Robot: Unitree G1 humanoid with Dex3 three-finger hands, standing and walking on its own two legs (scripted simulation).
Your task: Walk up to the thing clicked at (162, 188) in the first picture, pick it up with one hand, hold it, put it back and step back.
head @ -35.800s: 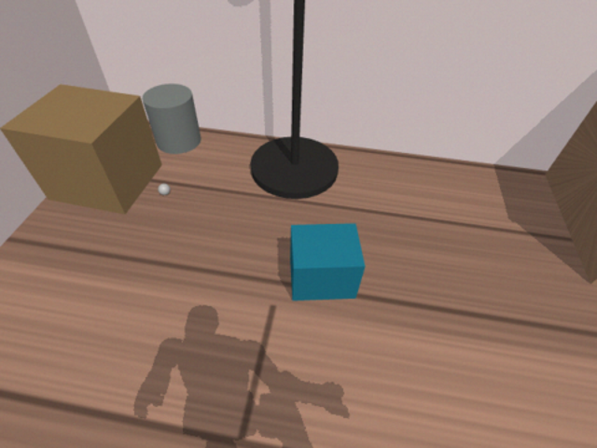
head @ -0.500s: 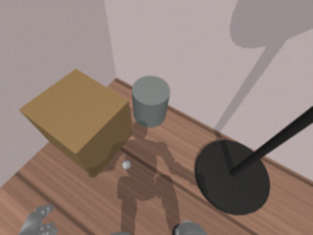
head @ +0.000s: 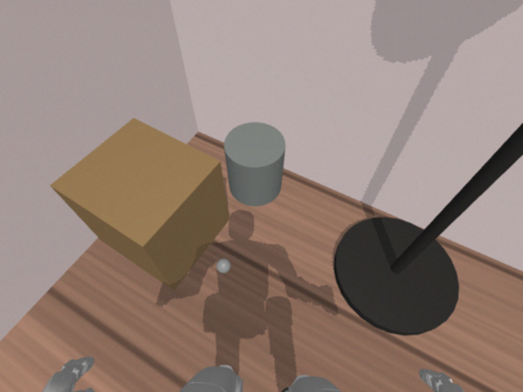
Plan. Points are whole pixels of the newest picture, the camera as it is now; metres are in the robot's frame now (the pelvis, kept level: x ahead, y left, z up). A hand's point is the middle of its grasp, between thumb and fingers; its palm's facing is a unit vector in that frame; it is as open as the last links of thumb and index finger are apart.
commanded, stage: step back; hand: left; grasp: from above
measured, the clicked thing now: (223, 265) +0.58 +0.16 -0.73
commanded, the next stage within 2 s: none
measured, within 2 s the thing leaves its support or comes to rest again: neither
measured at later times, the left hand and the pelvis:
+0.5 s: hand out of the picture -0.03 +0.30 -0.15, palm faces +0.02 -0.93 -0.36, open 7.4 cm; pelvis -0.12 +0.02 +0.01, yaw +0 degrees
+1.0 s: hand out of the picture -0.14 +0.25 -0.14, palm faces +0.03 -0.92 -0.40, open 7.4 cm; pelvis -0.28 -0.02 -0.01, yaw +2 degrees
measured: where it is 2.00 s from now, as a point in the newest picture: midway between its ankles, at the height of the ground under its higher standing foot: outside the picture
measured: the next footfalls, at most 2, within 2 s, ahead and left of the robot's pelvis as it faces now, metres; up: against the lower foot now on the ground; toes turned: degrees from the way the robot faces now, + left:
left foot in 0.24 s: -0.05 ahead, +0.15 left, +0.00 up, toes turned +0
right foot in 0.64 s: -0.16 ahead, -0.13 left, +0.00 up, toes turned +1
